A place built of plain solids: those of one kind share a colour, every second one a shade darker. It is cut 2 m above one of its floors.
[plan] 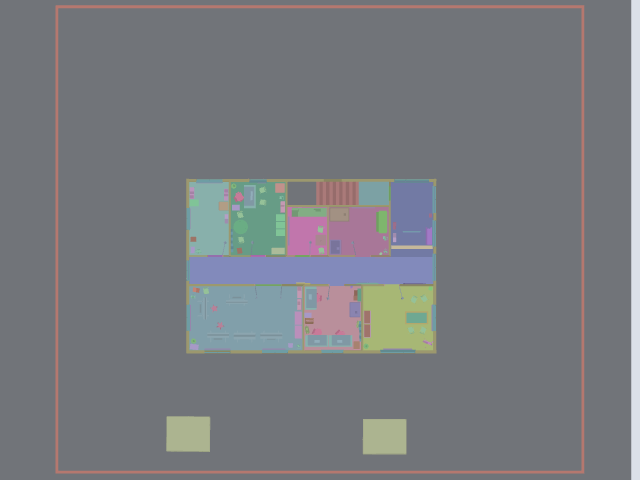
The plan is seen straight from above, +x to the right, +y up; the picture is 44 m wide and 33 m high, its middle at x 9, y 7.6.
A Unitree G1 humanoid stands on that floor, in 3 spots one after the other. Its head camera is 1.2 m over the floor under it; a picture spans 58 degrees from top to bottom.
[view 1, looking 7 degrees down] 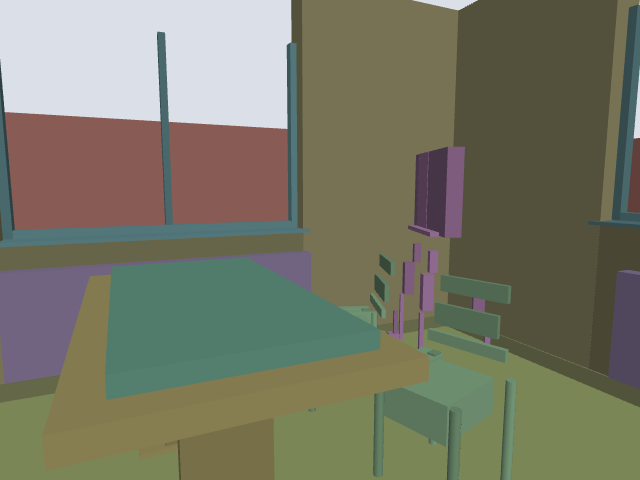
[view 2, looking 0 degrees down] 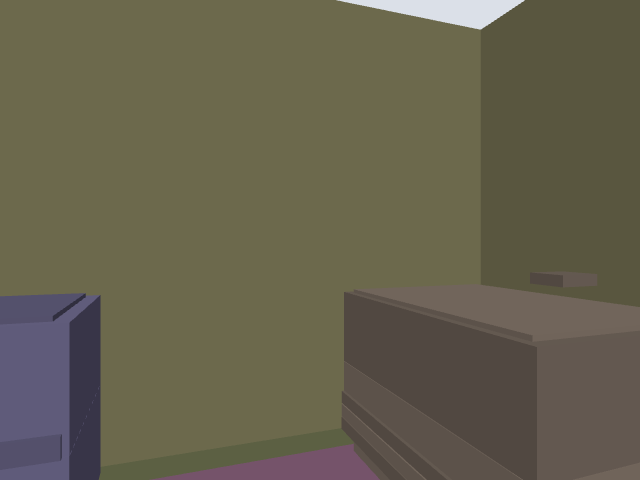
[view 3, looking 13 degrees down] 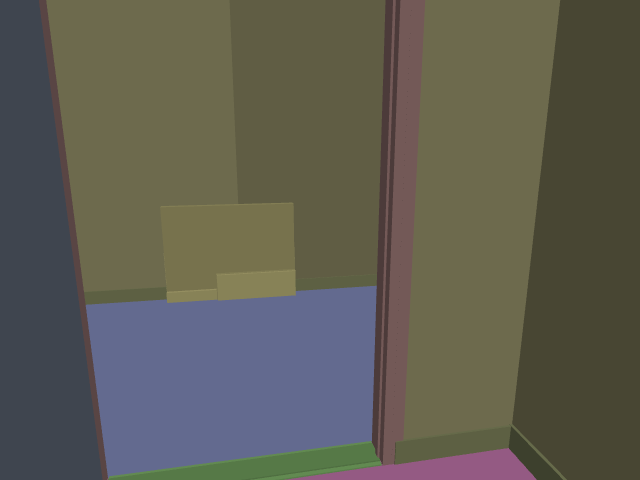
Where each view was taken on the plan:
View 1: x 13.95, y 2.55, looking -25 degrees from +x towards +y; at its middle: wall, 3.17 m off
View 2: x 11.95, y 7.90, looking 160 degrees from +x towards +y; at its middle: wall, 2.49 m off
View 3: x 7.80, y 7.90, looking -101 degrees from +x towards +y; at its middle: wall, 3.49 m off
